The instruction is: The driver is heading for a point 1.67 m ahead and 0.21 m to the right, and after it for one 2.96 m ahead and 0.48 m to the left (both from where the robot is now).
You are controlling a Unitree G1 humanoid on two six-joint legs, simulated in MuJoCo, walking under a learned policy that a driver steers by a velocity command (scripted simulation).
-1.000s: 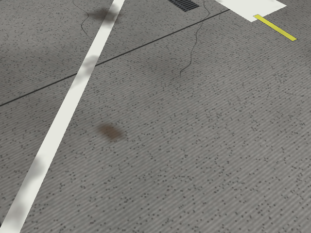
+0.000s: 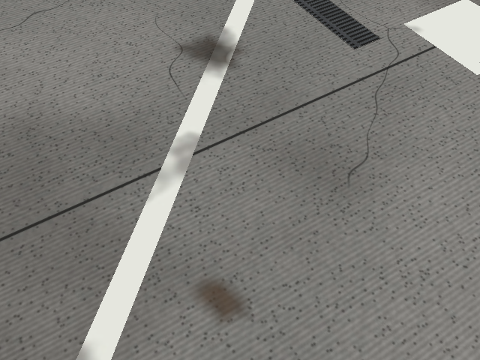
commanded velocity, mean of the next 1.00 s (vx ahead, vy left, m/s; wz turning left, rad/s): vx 0.50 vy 0.00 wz -0.23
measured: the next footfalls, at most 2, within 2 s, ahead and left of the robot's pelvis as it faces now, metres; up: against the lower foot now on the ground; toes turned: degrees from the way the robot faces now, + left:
right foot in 0.08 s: +0.20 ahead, -0.07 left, +0.00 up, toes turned -7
left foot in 0.60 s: +0.55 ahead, +0.02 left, +0.00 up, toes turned -20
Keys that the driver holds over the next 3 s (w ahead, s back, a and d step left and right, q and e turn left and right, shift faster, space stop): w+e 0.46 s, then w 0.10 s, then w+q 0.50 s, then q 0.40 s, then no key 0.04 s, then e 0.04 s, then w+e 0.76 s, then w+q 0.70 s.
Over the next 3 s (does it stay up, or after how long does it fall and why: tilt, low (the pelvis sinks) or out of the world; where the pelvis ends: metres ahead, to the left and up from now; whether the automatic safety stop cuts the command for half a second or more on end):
stays up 1.34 -0.24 0.01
